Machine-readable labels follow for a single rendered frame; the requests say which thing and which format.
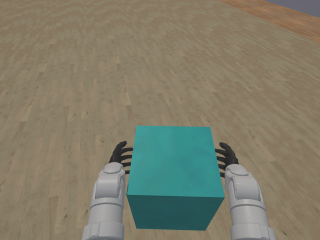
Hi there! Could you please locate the left robot forearm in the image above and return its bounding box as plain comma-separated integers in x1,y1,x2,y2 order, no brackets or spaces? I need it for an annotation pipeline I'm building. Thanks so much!
81,162,126,240

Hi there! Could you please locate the robot right hand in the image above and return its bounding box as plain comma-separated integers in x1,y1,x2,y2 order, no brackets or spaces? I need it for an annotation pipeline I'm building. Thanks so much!
215,142,239,178

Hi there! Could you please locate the carton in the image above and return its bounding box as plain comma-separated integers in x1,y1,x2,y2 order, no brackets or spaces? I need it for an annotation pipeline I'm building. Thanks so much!
126,125,225,231

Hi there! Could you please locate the robot left hand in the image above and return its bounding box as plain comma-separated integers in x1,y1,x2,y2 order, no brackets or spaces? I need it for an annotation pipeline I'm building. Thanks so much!
109,141,133,174

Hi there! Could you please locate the right robot forearm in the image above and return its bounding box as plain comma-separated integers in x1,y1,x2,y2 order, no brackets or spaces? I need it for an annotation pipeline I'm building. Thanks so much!
224,164,277,240

